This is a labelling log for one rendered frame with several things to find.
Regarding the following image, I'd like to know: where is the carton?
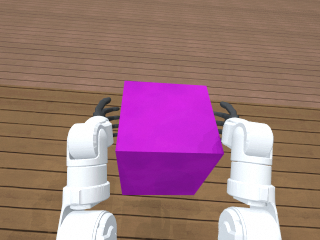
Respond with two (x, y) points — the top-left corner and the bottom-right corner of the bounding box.
(115, 80), (224, 195)

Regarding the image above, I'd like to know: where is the left robot hand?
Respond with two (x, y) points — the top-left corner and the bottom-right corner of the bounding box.
(93, 97), (120, 137)

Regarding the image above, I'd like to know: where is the robot right upper arm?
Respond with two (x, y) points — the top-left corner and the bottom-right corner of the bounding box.
(218, 206), (281, 240)

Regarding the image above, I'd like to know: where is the robot left upper arm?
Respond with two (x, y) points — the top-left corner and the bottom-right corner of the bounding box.
(57, 210), (117, 240)

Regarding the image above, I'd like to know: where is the right robot hand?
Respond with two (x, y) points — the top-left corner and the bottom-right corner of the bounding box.
(213, 101), (239, 143)

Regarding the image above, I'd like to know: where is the left robot forearm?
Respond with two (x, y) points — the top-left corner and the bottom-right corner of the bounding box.
(56, 116), (114, 240)

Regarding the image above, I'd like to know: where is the right robot forearm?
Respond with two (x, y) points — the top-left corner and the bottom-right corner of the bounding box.
(221, 117), (282, 240)

